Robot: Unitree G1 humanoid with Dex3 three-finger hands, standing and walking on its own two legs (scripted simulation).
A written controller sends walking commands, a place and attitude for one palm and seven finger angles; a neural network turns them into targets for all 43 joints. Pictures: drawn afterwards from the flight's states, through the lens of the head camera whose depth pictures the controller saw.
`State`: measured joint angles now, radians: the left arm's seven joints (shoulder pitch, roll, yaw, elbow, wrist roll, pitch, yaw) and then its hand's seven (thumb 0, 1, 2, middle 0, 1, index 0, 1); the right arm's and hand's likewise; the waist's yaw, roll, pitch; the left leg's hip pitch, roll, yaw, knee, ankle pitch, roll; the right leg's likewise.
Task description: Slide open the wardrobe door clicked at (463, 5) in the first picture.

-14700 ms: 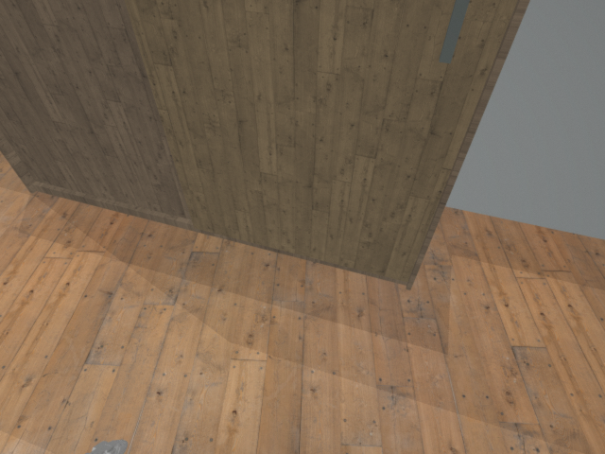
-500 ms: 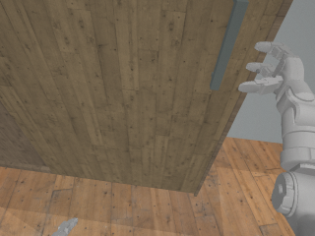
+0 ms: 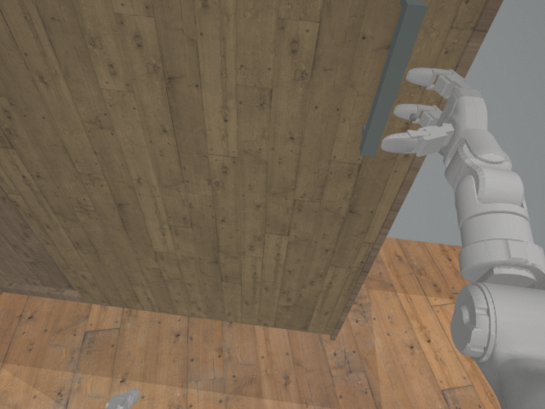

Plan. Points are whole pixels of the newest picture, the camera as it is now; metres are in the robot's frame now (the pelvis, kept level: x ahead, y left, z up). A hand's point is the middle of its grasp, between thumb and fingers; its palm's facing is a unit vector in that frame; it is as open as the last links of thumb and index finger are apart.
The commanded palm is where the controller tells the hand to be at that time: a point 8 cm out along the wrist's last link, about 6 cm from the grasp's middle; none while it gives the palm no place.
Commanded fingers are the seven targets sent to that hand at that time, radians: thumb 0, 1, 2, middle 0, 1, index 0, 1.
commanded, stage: feel for the door with the fingertips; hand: right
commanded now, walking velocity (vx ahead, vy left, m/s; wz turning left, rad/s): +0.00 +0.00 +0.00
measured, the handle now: (385, 82) +0.53 -0.11 +0.26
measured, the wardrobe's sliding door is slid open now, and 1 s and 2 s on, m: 0.00 0.00 0.00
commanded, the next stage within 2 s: slide the fingers in behind the handle in 0.80 s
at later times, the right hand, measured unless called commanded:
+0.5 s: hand (403, 110) +0.46 -0.12 +0.25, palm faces +0.04 +1.00 -0.01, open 14.0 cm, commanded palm +0.45 -0.18 +0.25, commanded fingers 0.00 0.50 -0.30 0.30 1.20 0.30 1.20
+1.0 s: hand (405, 104) +0.49 -0.13 +0.25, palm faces +0.03 +1.00 +0.01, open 13.9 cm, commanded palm +0.45 -0.18 +0.25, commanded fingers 0.00 0.50 -0.30 0.30 1.20 0.30 1.20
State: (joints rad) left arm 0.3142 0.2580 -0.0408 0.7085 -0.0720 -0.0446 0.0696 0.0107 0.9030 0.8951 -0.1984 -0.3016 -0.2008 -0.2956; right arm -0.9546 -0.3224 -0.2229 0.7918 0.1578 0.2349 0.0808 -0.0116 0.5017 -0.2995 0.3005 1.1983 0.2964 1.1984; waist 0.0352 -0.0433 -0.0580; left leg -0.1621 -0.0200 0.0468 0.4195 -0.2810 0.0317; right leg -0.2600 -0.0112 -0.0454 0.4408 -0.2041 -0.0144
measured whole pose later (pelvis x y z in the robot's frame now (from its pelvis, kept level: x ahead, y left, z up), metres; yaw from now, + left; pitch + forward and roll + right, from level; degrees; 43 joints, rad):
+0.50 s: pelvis +0.00 +0.01 +0.00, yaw +0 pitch +1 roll +0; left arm 0.29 0.26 -0.03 0.71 -0.06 -0.05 0.07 0.01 0.90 0.90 -0.20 -0.30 -0.20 -0.30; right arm -1.01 -0.30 -0.22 0.85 0.13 0.24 0.03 -0.01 0.50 -0.30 0.30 1.20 0.30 1.20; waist 0.04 -0.04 -0.06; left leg -0.16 -0.03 0.05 0.41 -0.27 0.04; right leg -0.26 -0.02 -0.04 0.43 -0.19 -0.01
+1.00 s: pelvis +0.00 +0.00 +0.00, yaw +1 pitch +3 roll +0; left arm 0.39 0.27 -0.02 0.73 -0.06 -0.07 0.06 0.01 0.90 0.90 -0.20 -0.30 -0.20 -0.30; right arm -1.07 -0.37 -0.27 0.97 0.11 0.15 0.06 -0.01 0.50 -0.30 0.32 1.21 0.32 1.21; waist 0.08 -0.04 -0.06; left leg -0.20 -0.03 0.03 0.42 -0.28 0.03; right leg -0.30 -0.02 -0.06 0.45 -0.21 -0.01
